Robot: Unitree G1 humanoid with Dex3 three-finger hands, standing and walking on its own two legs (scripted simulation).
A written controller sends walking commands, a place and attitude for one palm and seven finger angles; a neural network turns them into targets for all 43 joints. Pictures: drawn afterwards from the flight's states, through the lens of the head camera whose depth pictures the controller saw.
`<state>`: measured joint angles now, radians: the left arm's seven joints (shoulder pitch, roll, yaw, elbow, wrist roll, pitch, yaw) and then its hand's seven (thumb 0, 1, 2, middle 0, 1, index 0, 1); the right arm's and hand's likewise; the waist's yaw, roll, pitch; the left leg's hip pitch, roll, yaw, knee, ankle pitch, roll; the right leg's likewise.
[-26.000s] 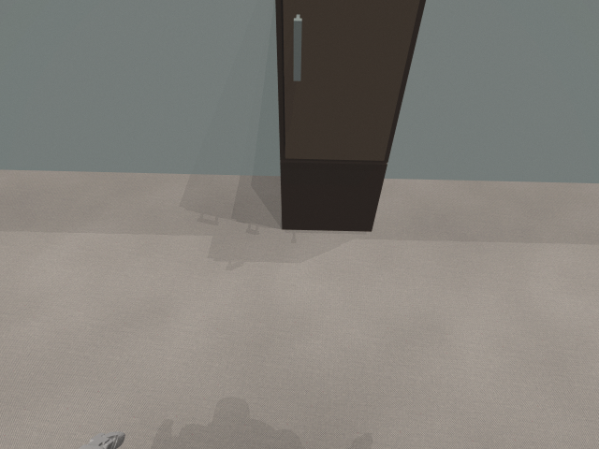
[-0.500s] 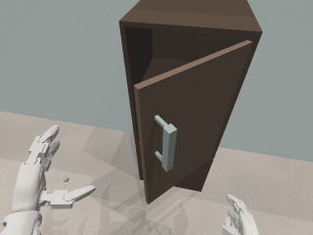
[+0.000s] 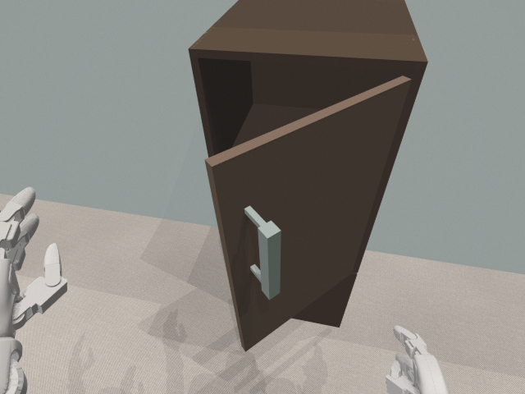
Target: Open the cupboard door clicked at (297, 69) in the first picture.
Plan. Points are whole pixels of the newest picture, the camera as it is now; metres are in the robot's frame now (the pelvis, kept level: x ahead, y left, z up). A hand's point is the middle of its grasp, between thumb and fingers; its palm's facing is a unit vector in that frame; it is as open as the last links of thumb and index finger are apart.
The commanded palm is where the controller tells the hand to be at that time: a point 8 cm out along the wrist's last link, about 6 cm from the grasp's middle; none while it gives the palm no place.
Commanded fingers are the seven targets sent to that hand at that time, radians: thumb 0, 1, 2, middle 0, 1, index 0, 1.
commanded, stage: draw the hand back to the body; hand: left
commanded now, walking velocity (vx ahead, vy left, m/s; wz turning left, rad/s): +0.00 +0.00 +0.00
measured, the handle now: (261, 254) +0.31 +0.05 +0.07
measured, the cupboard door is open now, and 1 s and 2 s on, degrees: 48 48 48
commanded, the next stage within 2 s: step back with the hand held close in 0.26 s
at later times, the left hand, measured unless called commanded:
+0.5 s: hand (60, 280) +0.19 +0.26 +0.16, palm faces +0.46 -0.78 -0.43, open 7.4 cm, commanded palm +0.13 +0.30 +0.17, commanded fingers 0.00 0.90 0.90 -0.20 -0.30 -0.20 -0.30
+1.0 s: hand out of the picture +0.10 +0.30 +0.15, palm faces +0.44 -0.76 -0.48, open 7.4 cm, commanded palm +0.04 +0.33 +0.17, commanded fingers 0.00 0.90 0.90 -0.20 -0.30 -0.20 -0.30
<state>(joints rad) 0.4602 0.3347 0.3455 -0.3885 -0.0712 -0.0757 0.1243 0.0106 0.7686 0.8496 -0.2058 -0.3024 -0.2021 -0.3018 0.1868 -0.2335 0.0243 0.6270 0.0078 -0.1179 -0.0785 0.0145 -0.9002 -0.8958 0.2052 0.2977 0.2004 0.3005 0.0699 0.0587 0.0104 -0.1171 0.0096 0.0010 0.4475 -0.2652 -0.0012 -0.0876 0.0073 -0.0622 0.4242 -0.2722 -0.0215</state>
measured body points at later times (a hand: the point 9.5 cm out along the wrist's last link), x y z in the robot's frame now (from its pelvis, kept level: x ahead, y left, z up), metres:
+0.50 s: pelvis -0.01 -0.01 +0.00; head -0.01 -0.03 +0.45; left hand +0.16 +0.30 +0.18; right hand +0.18 -0.23 -0.09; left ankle -0.01 +0.12 -0.74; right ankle -0.02 -0.10 -0.74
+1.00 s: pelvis -0.09 +0.03 -0.02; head -0.08 +0.04 +0.43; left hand +0.07 +0.34 +0.18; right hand +0.09 -0.20 -0.08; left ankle -0.01 +0.12 -0.74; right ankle -0.02 -0.10 -0.74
